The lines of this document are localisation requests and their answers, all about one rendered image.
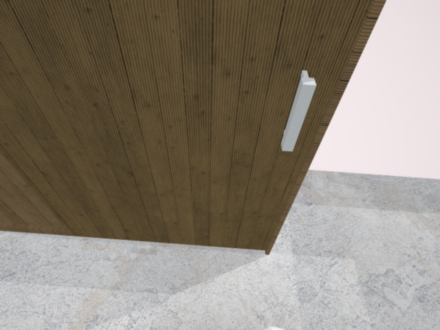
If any wardrobe door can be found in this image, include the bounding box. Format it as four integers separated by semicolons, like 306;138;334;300
0;0;373;250
0;152;64;227

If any handle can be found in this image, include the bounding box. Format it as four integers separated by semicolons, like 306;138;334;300
281;70;316;151

